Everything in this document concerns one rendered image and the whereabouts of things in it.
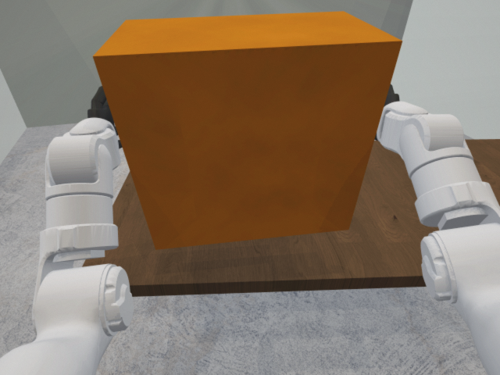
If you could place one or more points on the robot left forearm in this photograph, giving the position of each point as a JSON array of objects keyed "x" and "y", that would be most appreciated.
[{"x": 79, "y": 190}]

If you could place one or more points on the carton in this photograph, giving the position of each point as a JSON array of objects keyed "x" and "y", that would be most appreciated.
[{"x": 239, "y": 128}]

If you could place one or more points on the robot left hand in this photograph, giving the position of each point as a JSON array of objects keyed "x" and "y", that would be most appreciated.
[{"x": 100, "y": 109}]

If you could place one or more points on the right robot upper arm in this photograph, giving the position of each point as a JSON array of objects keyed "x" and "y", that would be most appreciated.
[{"x": 462, "y": 266}]

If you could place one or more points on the table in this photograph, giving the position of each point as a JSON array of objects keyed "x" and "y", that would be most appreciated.
[{"x": 381, "y": 249}]

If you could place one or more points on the robot right hand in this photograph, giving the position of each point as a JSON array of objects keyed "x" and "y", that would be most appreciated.
[{"x": 391, "y": 97}]

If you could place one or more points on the left robot upper arm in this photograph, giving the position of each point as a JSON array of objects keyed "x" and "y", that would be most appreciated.
[{"x": 77, "y": 313}]

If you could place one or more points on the robot right forearm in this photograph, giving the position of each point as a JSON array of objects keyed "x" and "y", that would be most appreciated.
[{"x": 450, "y": 193}]

